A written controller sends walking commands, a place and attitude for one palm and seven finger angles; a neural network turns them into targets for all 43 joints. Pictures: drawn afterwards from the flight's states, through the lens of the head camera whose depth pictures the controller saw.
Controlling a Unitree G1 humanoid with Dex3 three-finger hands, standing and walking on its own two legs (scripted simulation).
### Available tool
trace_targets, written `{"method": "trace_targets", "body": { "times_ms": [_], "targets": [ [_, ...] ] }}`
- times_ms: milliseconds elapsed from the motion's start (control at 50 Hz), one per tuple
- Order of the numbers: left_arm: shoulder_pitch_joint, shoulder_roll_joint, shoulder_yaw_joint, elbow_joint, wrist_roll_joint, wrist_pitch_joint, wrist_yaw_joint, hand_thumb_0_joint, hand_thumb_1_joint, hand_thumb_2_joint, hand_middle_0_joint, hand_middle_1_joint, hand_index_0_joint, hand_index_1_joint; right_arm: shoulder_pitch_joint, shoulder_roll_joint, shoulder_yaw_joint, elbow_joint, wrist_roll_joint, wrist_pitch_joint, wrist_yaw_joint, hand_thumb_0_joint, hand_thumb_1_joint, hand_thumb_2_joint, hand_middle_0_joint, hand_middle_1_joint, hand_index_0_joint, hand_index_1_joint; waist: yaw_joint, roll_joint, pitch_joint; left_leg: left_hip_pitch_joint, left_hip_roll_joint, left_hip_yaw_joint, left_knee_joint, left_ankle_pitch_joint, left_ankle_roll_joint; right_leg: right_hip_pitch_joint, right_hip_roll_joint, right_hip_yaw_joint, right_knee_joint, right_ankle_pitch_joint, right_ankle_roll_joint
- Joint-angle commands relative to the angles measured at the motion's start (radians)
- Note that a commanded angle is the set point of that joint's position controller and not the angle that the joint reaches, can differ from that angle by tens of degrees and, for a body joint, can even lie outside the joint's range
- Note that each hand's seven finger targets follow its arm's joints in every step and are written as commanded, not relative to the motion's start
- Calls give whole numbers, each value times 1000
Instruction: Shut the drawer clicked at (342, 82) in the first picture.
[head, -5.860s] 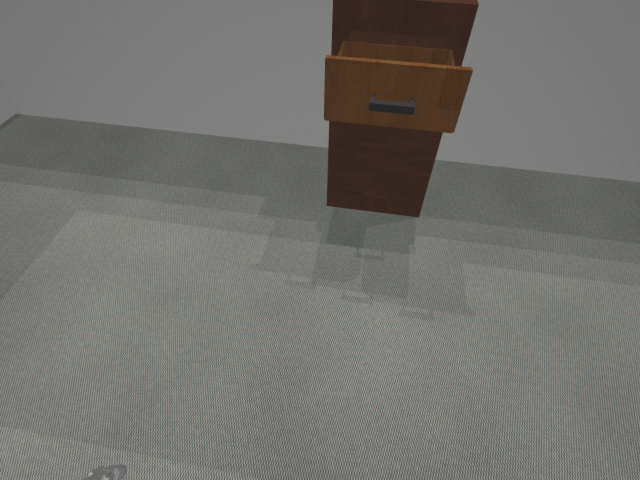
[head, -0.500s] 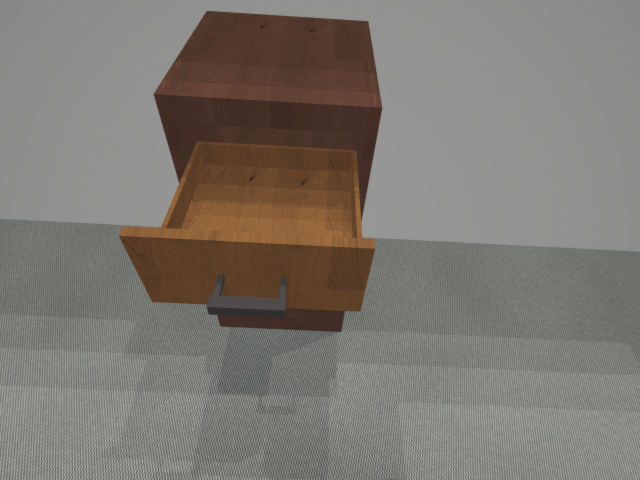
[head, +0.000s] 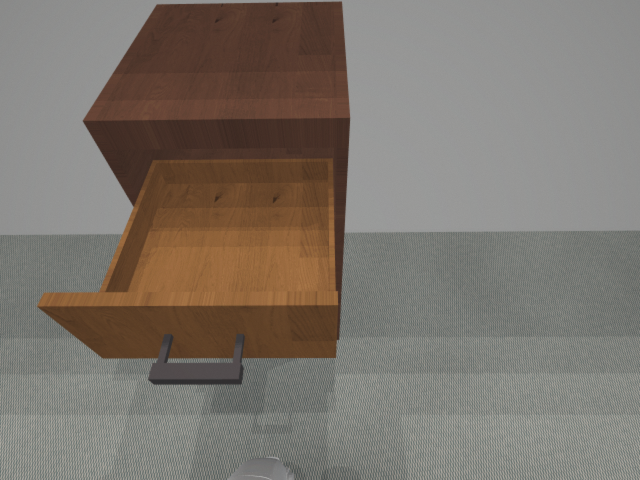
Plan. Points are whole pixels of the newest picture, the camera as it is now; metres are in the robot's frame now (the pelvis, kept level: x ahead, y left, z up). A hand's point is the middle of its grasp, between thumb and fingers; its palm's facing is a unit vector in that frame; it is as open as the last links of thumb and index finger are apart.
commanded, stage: come to a stop and stand still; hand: left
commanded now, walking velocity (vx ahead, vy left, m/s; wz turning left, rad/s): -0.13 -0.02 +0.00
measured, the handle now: (200, 357) +0.27 +0.19 -0.05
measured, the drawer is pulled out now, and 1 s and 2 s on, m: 0.30 0.30 0.30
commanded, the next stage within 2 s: look again from close up in 1.48 s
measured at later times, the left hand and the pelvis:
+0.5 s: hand out of the picture -0.02 +0.22 -0.18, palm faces +0.01 -0.98 -0.21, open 7.4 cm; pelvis -0.03 +0.03 +0.00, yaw -1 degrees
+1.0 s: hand out of the picture -0.05 +0.12 -0.18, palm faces +0.05 -0.99 -0.14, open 7.4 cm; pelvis -0.02 -0.02 +0.00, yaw +0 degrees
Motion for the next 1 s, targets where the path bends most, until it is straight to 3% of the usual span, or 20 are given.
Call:
{"method": "trace_targets", "body": {
  "times_ms": [0, 60, 80, 100, 120, 140, 180, 200, 260, 380, 440, 460, 480, 520, 560, 580, 660, 720, 820, 980],
  "targets": [
    [39, 212, 55, -64, 7, -2, 12, 0, 900, 900, -200, -300, -200, -300, 35, -50, -23, -67, 3, -10, -4, 0, -900, -900, 200, 300, 200, 300, 9, -188, -132, 46, 10, -32, -70, 13, 1, 93, -286, 181, -88, 690, -170],
    [17, 207, 56, -66, -1, 7, 9, 0, 900, 900, -200, -300, -200, -300, 97, -45, -21, -50, 2, -24, -5, 0, -900, -900, 200, 300, 200, 300, -27, -177, -163, 213, 1, 6, -394, 256, 8, 54, -212, 152, -2, 494, -94],
    [30, 180, 50, -66, -7, 11, 7, 0, 900, 900, -200, -300, -200, -300, 121, -71, -21, -44, -2, -35, -6, 0, -900, -900, 200, 300, 200, 300, -33, -108, -176, 300, 53, -17, -499, 409, 22, 14, -160, 123, 71, 342, -48],
    [86, 117, 39, -74, -13, 17, 4, 0, 900, 900, -200, -300, -200, -300, 101, -145, -31, -64, -12, -47, -6, 0, -900, -900, 200, 300, 200, 300, -10, 149, -181, 350, 254, -238, -545, 720, 99, -117, -35, 54, 187, -33, 22],
    [99, 103, 28, -75, -13, 22, 8, 0, 900, 900, -200, -300, -200, -300, 67, -184, -33, -92, -10, -42, -8, 0, -900, -900, 200, 300, 200, 300, -11, 224, -149, 238, 379, -312, -574, 855, 201, -111, 29, 67, 378, -371, 48],
    [77, 111, 31, -69, -9, 32, 14, 0, 900, 900, -200, -300, -200, -300, 42, -164, -26, -93, -13, -47, -21, 0, -900, -900, 200, 300, 200, 300, -21, 210, -134, 156, 364, -310, -602, 762, 229, -101, 43, 147, 503, -390, 47],
    [79, 131, 42, -43, -8, 37, 4, 0, 900, 900, -200, -300, -200, -300, -50, -124, -9, -103, -16, -47, -32, 0, -900, -900, 200, 300, 200, 300, 13, 175, -57, 88, 294, -254, -621, 561, 228, -138, 39, 200, 598, -273, 47],
    [108, 127, 40, -27, -6, 34, -2, 0, 900, 900, -200, -300, -200, -300, -65, -111, -3, -104, -14, -53, -33, 0, -900, -900, 200, 300, 200, 300, 23, 137, -77, 144, 261, -215, -616, 532, 214, -159, 41, 192, 597, -220, 55],
    [122, 122, 31, -11, -7, 34, -12, 0, 900, 900, -200, -300, -200, -300, -29, -120, -7, -82, -8, -57, -33, 0, -900, -900, 200, 300, 200, 300, 0, 103, -132, 236, 258, -199, -634, 415, 209, -159, 35, 166, 520, -206, 68],
    [88, 86, 3, -10, -3, 28, -21, 0, 900, 900, -200, -300, -200, -300, 55, -141, -25, -25, -15, -47, -24, 0, -900, -900, 200, 300, 200, 300, -53, 137, -110, 290, 259, -264, -687, 173, 201, -92, 26, 109, 208, -261, 50],
    [154, 67, -6, 29, -8, 14, -18, 0, 900, 900, -200, -300, -200, -300, 63, -133, -25, -2, -11, -49, -18, 0, -900, -900, 200, 300, 200, 300, -27, 130, -119, 257, 218, -240, -671, 142, 170, 20, 37, 84, -2, -156, 36],
    [194, 68, -7, 52, -7, 8, -15, 0, 900, 900, -200, -300, -200, -300, 54, -124, -25, 4, -7, -48, -17, 0, -900, -900, 200, 300, 200, 300, -10, 109, -116, 225, 191, -207, -654, 117, 141, 83, 38, 66, -108, -60, 34],
    [214, 83, -8, 66, -6, 0, -11, 0, 900, 900, -200, -300, -200, -300, 64, -101, -20, 10, -2, -48, -15, 0, -900, -900, 200, 300, 200, 300, -9, 66, -104, 186, 151, -173, -622, 105, 105, 138, 13, 100, -196, -17, 24],
    [172, 126, -13, 67, -9, -12, -7, 0, 900, 900, -200, -300, -200, -300, 71, -42, -4, 22, 6, -47, -8, 0, -900, -900, 200, 300, 200, 300, -34, 6, -47, 183, 67, -89, -548, 136, 45, 43, -100, 234, -257, -111, -24],
    [130, 122, -18, 75, -12, -26, -10, 0, 900, 900, -200, -300, -200, -300, 73, -30, 9, 36, -2, -46, -7, 0, -900, -900, 200, 300, 200, 300, -44, -152, -1, 269, 52, -56, -494, 250, 39, -98, -99, 245, -295, -148, -28],
    [117, 108, -23, 77, -14, -28, -10, 0, 900, 900, -200, -300, -200, -300, 97, -37, 11, 51, -3, -47, -7, 0, -900, -900, 200, 300, 200, 300, -51, -171, 15, 282, 62, -59, -496, 285, 42, -109, -92, 232, -295, -140, -25],
    [149, 85, -25, 92, -21, -25, -4, 0, 900, 900, -200, -300, -200, -300, 148, -36, 19, 96, -1, -50, -11, 0, -900, -900, 200, 300, 200, 300, -42, -63, 32, 275, 75, -68, -525, 307, 45, -74, -61, 200, -264, -136, -13],
    [183, 74, -24, 103, -23, -23, -2, 0, 900, 900, -200, -300, -200, -300, 164, -24, 24, 112, -1, -49, -15, 0, -900, -900, 200, 300, 200, 300, -30, -34, 43, 255, 72, -66, -522, 312, 46, -53, -52, 200, -263, -133, -15],
    [212, 51, -23, 112, -25, -25, 2, 0, 900, 900, -200, -300, -200, -300, 198, -7, 29, 126, -1, -53, -21, 0, -900, -900, 200, 300, 200, 300, -22, -19, 27, 243, 79, -65, -508, 366, 47, -10, -49, 186, -244, -60, -17],
    [247, 28, -21, 120, -22, -31, 12, 0, 900, 900, -200, -300, -200, -300, 201, 8, 29, 128, 0, -58, -30, 0, -900, -900, 200, 300, 200, 300, -18, -29, -7, 257, 88, -49, -462, 457, 46, 53, -53, 165, -195, 213, -9]
  ]
}}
